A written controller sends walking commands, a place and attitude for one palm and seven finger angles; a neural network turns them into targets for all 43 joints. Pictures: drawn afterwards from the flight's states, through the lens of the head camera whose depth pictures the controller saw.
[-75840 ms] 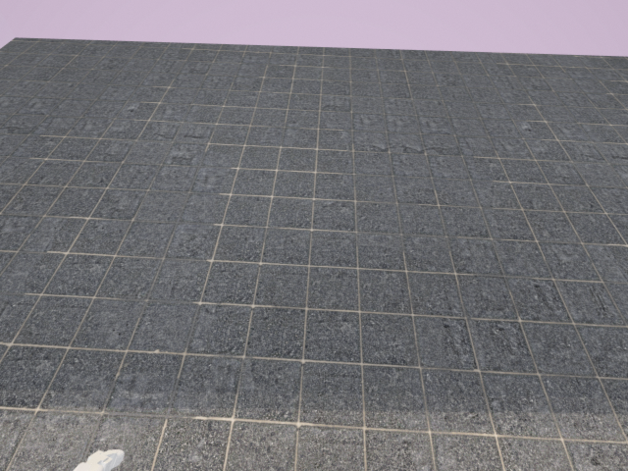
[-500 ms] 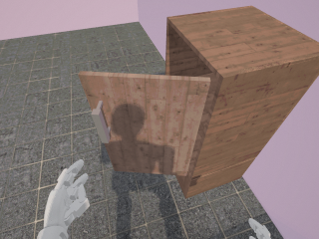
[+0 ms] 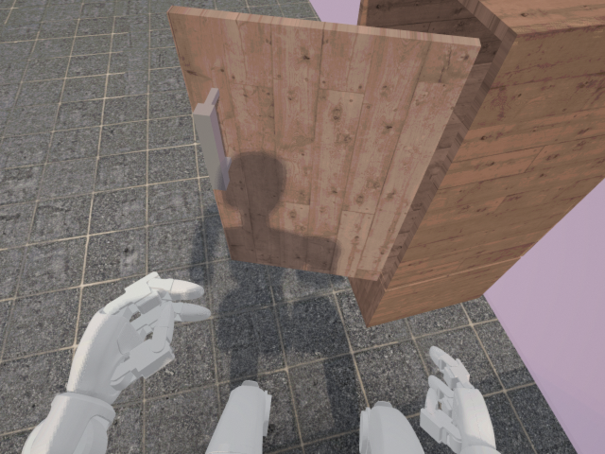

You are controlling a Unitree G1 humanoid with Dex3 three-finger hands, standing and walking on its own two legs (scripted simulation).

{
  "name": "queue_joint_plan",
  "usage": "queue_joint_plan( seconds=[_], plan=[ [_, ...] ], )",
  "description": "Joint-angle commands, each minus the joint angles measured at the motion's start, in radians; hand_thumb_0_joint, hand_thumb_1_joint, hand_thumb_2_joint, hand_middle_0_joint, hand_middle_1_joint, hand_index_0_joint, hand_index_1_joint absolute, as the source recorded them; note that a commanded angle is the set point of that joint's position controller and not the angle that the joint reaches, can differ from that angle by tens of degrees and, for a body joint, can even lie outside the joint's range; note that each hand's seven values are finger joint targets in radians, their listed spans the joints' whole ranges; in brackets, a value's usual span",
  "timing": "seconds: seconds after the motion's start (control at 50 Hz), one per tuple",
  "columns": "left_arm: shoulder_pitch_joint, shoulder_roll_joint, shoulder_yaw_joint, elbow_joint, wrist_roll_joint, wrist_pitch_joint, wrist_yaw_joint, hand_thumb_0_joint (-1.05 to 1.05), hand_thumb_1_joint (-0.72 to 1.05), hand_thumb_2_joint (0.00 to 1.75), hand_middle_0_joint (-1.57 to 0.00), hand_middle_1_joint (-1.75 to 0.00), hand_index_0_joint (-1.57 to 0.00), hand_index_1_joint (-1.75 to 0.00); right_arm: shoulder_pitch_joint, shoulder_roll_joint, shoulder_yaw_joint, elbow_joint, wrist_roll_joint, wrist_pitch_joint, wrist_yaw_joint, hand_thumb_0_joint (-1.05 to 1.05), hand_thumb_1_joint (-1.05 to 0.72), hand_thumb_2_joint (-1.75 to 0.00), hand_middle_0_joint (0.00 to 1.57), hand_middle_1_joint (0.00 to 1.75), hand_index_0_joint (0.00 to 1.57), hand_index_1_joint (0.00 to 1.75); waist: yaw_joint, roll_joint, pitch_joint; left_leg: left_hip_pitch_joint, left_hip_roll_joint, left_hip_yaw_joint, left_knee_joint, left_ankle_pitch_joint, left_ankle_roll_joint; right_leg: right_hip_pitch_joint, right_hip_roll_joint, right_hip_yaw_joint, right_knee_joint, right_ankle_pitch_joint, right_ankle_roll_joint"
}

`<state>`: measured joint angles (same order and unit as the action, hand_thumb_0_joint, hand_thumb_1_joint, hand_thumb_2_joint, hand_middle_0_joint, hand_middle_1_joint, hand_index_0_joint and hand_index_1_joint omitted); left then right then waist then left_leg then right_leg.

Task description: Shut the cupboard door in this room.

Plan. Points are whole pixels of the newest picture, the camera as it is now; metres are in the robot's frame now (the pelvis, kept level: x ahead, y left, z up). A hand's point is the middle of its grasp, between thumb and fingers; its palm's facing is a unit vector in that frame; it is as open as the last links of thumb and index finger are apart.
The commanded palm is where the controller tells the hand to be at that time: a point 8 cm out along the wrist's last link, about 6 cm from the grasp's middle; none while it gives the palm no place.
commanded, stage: raise the hand and make a fist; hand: left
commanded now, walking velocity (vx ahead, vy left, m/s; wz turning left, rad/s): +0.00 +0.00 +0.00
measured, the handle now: (217, 141) +0.52 +0.18 +0.08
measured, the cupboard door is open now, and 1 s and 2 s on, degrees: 66 66 66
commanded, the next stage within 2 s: bring the fist close to the handle in 1.22 s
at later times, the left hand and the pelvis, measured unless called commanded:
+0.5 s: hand (147, 337) +0.23 +0.19 +0.07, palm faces -0.04 -1.00 -0.04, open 3.1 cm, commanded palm +0.21 +0.25 +0.08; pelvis +0.02 +0.01 +0.01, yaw +0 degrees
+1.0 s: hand (157, 313) +0.25 +0.19 +0.08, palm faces -0.07 -1.00 -0.05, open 3.1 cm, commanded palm +0.23 +0.24 +0.08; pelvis +0.03 +0.00 +0.02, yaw +0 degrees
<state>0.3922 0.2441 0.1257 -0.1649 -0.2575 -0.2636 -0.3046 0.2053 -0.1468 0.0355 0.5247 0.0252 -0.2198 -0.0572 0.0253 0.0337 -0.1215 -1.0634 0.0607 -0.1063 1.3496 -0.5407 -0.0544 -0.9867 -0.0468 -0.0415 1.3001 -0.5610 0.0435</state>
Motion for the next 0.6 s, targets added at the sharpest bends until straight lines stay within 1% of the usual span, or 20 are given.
queue_joint_plan(
  seconds=[0.0,0.04,0.06,0.1,0.12,0.14,0.16,0.2,0.24,0.3,0.32,0.38,0.42,0.44,0.46,0.48,0.5,0.54,0.56,0.58],
  plan=[
    [0.028,0.096,0.094,-0.195,-0.028,-0.061,0.041,0.00,0.90,0.90,-0.84,-1.00,-0.84,-1.00,-0.074,-0.177,-0.093,-0.188,0.005,-0.067,-0.015,0.00,-0.90,-0.90,0.20,0.30,0.20,0.30,-0.001,-0.010,-0.229,0.174,-0.063,0.060,-0.272,0.049,0.065,0.113,0.061,-0.018,-0.245,-0.030,-0.058],
    [0.009,0.109,0.102,-0.192,-0.030,-0.097,0.056,0.00,0.90,0.90,-0.88,-1.04,-0.88,-1.04,-0.069,-0.178,-0.089,-0.181,0.000,-0.076,-0.017,0.00,-0.90,-0.90,0.20,0.30,0.20,0.30,-0.003,-0.009,-0.210,0.155,-0.064,0.059,-0.272,0.029,0.064,0.105,0.062,-0.014,-0.243,-0.050,-0.062],
    [0.007,0.105,0.095,-0.208,-0.031,-0.119,0.057,0.00,0.90,0.90,-0.90,-1.06,-0.90,-1.06,-0.059,-0.184,-0.090,-0.182,-0.001,-0.082,-0.015,0.00,-0.90,-0.90,0.20,0.30,0.20,0.30,-0.006,0.003,-0.225,0.163,-0.065,0.061,-0.271,0.025,0.064,0.098,0.059,-0.013,-0.240,-0.053,-0.063],
    [0.018,0.082,0.064,-0.177,-0.027,-0.143,0.053,0.00,0.90,0.90,-0.93,-1.10,-0.93,-1.10,-0.048,-0.190,-0.090,-0.179,-0.001,-0.089,-0.014,0.00,-0.90,-0.90,0.20,0.30,0.20,0.30,-0.019,-0.018,-0.197,0.159,-0.064,0.056,-0.282,0.002,0.064,0.080,0.060,-0.022,-0.237,-0.056,-0.062],
    [0.012,0.080,0.059,-0.177,-0.029,-0.152,0.050,0.00,0.90,0.90,-0.95,-1.12,-0.95,-1.12,-0.044,-0.193,-0.091,-0.178,-0.001,-0.091,-0.014,0.00,-0.90,-0.90,0.20,0.30,0.20,0.30,-0.020,-0.010,-0.196,0.157,-0.066,0.057,-0.284,-0.009,0.064,0.078,0.058,-0.018,-0.242,-0.064,-0.062],
    [0.016,0.096,0.072,-0.164,-0.029,-0.154,0.049,0.00,0.90,0.90,-0.97,-1.14,-0.97,-1.14,-0.045,-0.196,-0.092,-0.176,-0.001,-0.090,-0.017,0.00,-0.90,-0.90,0.20,0.30,0.20,0.30,-0.020,-0.023,-0.189,0.147,-0.065,0.054,-0.283,-0.012,0.066,0.084,0.060,-0.016,-0.242,-0.064,-0.063],
    [0.020,0.102,0.074,-0.178,-0.027,-0.159,0.046,0.00,0.90,0.90,-0.99,-1.16,-0.99,-1.16,-0.037,-0.202,-0.095,-0.180,0.000,-0.090,-0.017,0.00,-0.90,-0.90,0.20,0.30,0.20,0.30,-0.018,-0.020,-0.212,0.153,-0.066,0.059,-0.281,-0.002,0.067,0.089,0.057,-0.015,-0.241,-0.057,-0.063],
    [0.037,0.093,0.062,-0.183,-0.024,-0.156,0.041,0.00,0.90,0.90,-1.02,-1.20,-1.02,-1.20,-0.031,-0.204,-0.096,-0.185,0.002,-0.085,-0.015,0.00,-0.90,-0.90,0.20,0.30,0.20,0.30,-0.015,0.012,-0.209,0.176,-0.066,0.056,-0.301,0.002,0.065,0.094,0.059,-0.026,-0.233,-0.027,-0.065],
    [0.034,0.121,0.082,-0.204,-0.016,-0.149,0.048,0.00,0.90,0.90,-1.06,-1.24,-1.06,-1.24,-0.032,-0.207,-0.097,-0.190,0.001,-0.078,-0.016,0.00,-0.90,-0.90,0.20,0.30,0.20,0.30,-0.008,0.030,-0.223,0.195,-0.064,0.051,-0.309,0.023,0.067,0.107,0.064,-0.033,-0.223,0.008,-0.068],
    [0.042,0.103,0.069,-0.231,-0.015,-0.145,0.061,0.00,0.90,0.90,-1.12,-1.30,-1.12,-1.30,-0.025,-0.207,-0.097,-0.198,-0.001,-0.064,-0.011,0.00,-0.90,-0.90,0.20,0.30,0.20,0.30,-0.015,0.061,-0.237,0.234,-0.065,0.051,-0.316,0.061,0.065,0.109,0.065,-0.044,-0.220,0.058,-0.066],
    [0.048,0.107,0.075,-0.225,-0.011,-0.141,0.066,0.00,0.90,0.90,-1.13,-1.32,-1.13,-1.32,-0.022,-0.206,-0.098,-0.199,-0.001,-0.056,-0.011,0.00,-0.90,-0.90,0.20,0.30,0.20,0.30,-0.012,0.054,-0.230,0.235,-0.062,0.050,-0.321,0.065,0.062,0.112,0.066,-0.048,-0.217,0.065,-0.067],
    [0.035,0.098,0.063,-0.229,-0.005,-0.136,0.070,0.00,0.90,0.90,-1.19,-1.38,-1.19,-1.38,-0.020,-0.205,-0.094,-0.207,-0.004,-0.041,-0.006,0.00,-0.90,-0.90,0.20,0.30,0.20,0.30,-0.023,0.071,-0.212,0.247,-0.062,0.051,-0.321,0.071,0.062,0.109,0.069,-0.050,-0.225,0.076,-0.066],
    [0.035,0.099,0.062,-0.213,-0.003,-0.130,0.067,0.00,0.90,0.90,-1.23,-1.42,-1.23,-1.42,-0.014,-0.206,-0.091,-0.211,-0.005,-0.031,-0.005,0.00,-0.90,-0.90,0.20,0.30,0.20,0.30,-0.028,0.067,-0.208,0.251,-0.062,0.054,-0.317,0.085,0.062,0.111,0.072,-0.050,-0.230,0.087,-0.067],
    [0.026,0.115,0.079,-0.202,-0.002,-0.126,0.063,0.00,0.90,0.90,-1.24,-1.44,-1.24,-1.44,-0.012,-0.205,-0.090,-0.208,-0.007,-0.026,-0.006,0.00,-0.90,-0.90,0.20,0.30,0.20,0.30,-0.026,0.059,-0.201,0.244,-0.062,0.053,-0.314,0.098,0.063,0.122,0.073,-0.049,-0.230,0.096,-0.068],
    [0.026,0.105,0.071,-0.208,-0.005,-0.126,0.056,0.00,0.90,0.90,-1.26,-1.46,-1.26,-1.46,-0.010,-0.206,-0.089,-0.213,-0.008,-0.024,-0.005,0.00,-0.90,-0.90,0.20,0.30,0.20,0.30,-0.027,0.055,-0.217,0.254,-0.062,0.055,-0.309,0.119,0.062,0.126,0.073,-0.051,-0.230,0.112,-0.067],
    [0.024,0.104,0.074,-0.194,-0.011,-0.123,0.048,0.00,0.90,0.90,-1.28,-1.48,-1.28,-1.48,-0.012,-0.205,-0.089,-0.214,-0.008,-0.022,-0.005,0.00,-0.90,-0.90,0.20,0.30,0.20,0.30,-0.030,0.041,-0.212,0.252,-0.061,0.057,-0.306,0.120,0.062,0.128,0.073,-0.049,-0.236,0.113,-0.065],
    [0.015,0.111,0.079,-0.201,-0.013,-0.124,0.040,0.00,0.90,0.90,-1.30,-1.50,-1.30,-1.50,-0.009,-0.207,-0.087,-0.214,-0.008,-0.021,-0.005,0.00,-0.90,-0.90,0.20,0.30,0.20,0.30,-0.028,0.054,-0.224,0.257,-0.062,0.060,-0.302,0.135,0.061,0.135,0.073,-0.047,-0.234,0.124,-0.067],
    [0.010,0.124,0.095,-0.184,-0.017,-0.116,0.029,0.00,0.90,0.90,-1.30,-1.50,-1.30,-1.50,-0.008,-0.206,-0.085,-0.212,-0.009,-0.016,-0.005,0.00,-0.90,-0.90,0.20,0.30,0.20,0.30,-0.029,0.051,-0.214,0.257,-0.062,0.061,-0.295,0.157,0.064,0.142,0.078,-0.046,-0.237,0.144,-0.068],
    [-0.001,0.121,0.093,-0.205,-0.021,-0.121,0.022,0.00,0.90,0.90,-1.30,-1.50,-1.30,-1.50,-0.007,-0.208,-0.085,-0.215,-0.009,-0.017,-0.005,0.00,-0.90,-0.90,0.20,0.30,0.20,0.30,-0.028,0.056,-0.238,0.267,-0.062,0.063,-0.291,0.176,0.062,0.148,0.075,-0.046,-0.230,0.161,-0.068],
    [0.002,0.115,0.092,-0.192,-0.025,-0.118,0.016,0.00,0.90,0.90,-1.30,-1.50,-1.30,-1.50,-0.006,-0.205,-0.084,-0.214,-0.009,-0.015,-0.004,0.00,-0.90,-0.90,0.20,0.30,0.20,0.30,-0.028,0.055,-0.234,0.270,-0.061,0.065,-0.291,0.181,0.061,0.152,0.075,-0.046,-0.233,0.165,-0.068]
  ],
)
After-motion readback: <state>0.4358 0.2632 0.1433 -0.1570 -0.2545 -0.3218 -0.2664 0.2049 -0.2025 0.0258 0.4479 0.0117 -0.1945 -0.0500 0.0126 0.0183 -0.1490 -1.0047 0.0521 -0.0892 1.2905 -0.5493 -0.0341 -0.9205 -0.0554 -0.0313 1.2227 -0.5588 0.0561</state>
